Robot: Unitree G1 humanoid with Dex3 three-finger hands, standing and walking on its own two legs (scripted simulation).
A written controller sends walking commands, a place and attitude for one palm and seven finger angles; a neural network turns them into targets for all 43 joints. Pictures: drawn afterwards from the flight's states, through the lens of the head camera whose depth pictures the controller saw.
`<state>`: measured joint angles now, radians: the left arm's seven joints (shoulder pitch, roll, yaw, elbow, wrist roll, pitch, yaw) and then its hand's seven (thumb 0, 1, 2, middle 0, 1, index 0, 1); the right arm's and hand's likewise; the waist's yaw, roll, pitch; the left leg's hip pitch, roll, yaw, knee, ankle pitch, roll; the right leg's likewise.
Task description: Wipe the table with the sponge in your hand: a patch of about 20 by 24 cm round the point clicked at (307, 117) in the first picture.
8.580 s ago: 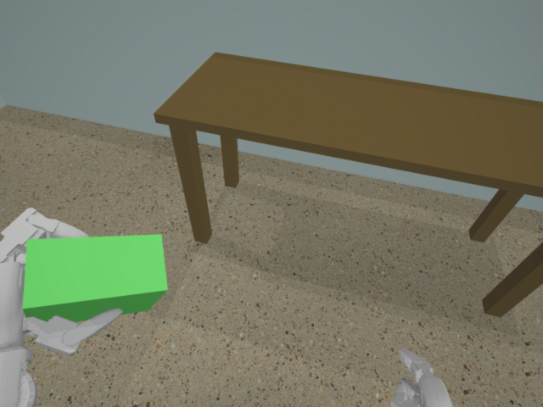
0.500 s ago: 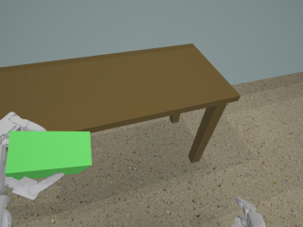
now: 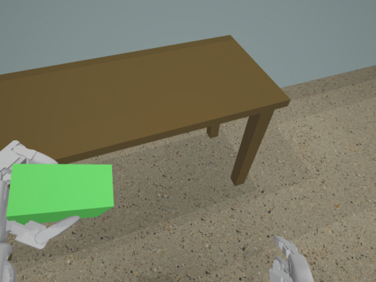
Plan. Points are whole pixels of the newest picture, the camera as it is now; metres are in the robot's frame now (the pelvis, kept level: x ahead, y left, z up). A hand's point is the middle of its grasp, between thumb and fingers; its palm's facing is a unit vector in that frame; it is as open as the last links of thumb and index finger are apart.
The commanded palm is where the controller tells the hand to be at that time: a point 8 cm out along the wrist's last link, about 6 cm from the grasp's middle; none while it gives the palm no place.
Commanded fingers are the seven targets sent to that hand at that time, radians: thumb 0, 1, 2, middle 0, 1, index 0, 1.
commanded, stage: come to a stop and stand still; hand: left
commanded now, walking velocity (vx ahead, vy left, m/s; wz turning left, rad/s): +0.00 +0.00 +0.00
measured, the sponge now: (77, 193) +0.23 +0.19 +0.14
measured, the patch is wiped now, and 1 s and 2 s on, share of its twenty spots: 0.00 0.00 0.00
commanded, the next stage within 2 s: look again from close up in 0.02 s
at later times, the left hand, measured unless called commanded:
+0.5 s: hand (31, 185) +0.24 +0.27 +0.14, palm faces +0.22 -0.88 -0.42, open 10.8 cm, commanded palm +0.18 +0.31 +0.18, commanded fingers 0.00 0.10 1.30 -1.20 -1.60 -1.20 -1.60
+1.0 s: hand out of the picture +0.25 +0.31 +0.16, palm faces +0.38 -0.84 -0.39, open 10.8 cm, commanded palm +0.19 +0.35 +0.18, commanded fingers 0.00 0.10 1.30 -1.20 -1.60 -1.20 -1.60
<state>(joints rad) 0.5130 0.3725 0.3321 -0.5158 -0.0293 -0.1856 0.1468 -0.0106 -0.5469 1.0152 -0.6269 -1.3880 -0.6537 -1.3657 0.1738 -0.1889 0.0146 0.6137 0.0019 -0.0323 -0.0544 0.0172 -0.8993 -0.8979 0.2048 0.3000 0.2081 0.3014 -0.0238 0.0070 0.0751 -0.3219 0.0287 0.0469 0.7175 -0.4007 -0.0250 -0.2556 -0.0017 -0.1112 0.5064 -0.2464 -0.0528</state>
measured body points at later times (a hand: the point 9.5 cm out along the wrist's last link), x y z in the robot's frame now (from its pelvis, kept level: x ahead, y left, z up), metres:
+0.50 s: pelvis +0.00 +0.04 +0.00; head +0.04 +0.08 +0.45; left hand +0.22 +0.31 +0.16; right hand +0.15 -0.19 -0.06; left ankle +0.01 +0.10 -0.74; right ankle +0.02 -0.09 -0.74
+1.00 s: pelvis +0.02 +0.07 -0.02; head +0.05 +0.08 +0.43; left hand +0.22 +0.35 +0.18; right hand +0.21 -0.17 -0.09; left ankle +0.01 +0.12 -0.71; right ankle +0.02 -0.09 -0.74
